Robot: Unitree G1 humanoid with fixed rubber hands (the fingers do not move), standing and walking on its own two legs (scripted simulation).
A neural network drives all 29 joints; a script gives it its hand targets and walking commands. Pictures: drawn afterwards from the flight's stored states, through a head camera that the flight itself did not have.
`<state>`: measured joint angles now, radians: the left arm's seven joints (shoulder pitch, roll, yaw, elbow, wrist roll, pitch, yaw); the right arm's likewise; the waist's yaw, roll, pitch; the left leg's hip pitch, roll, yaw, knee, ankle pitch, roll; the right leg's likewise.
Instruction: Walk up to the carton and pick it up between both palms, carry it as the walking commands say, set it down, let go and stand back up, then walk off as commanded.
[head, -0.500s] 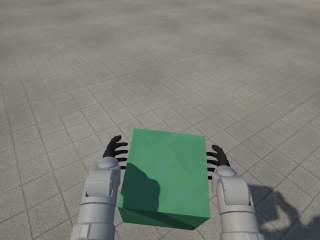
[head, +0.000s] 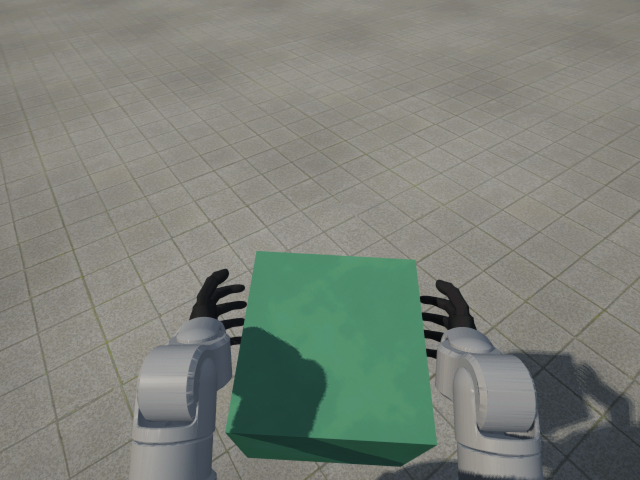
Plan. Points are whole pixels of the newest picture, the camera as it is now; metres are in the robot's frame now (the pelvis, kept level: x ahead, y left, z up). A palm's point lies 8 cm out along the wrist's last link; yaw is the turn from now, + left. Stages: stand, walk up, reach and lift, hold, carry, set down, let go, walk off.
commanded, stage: carry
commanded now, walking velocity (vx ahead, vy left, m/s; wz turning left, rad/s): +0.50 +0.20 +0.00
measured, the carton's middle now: (329, 360) +0.28 +0.00 +0.01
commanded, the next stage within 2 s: none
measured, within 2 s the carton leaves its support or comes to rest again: neither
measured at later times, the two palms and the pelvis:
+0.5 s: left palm (184, 187) +0.57 +0.25 +0.07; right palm (344, 202) +0.54 -0.03 +0.06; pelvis +0.29 +0.13 -0.01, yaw -3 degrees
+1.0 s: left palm (156, 108) +0.88 +0.40 +0.08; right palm (277, 113) +0.86 +0.11 +0.07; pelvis +0.61 +0.25 -0.02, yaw -3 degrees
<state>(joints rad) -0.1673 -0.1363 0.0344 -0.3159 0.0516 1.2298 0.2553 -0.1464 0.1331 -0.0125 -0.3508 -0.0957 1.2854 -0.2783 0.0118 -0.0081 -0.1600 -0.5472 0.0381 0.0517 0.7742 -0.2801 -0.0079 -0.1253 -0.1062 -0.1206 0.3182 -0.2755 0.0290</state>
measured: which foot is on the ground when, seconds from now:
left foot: up 0.00-0.16, down 0.18-0.56, up 0.58-0.86, down 0.88-1.00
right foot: down 0.00-0.20, up 0.22-0.52, down 0.54-0.92, up 0.94-1.00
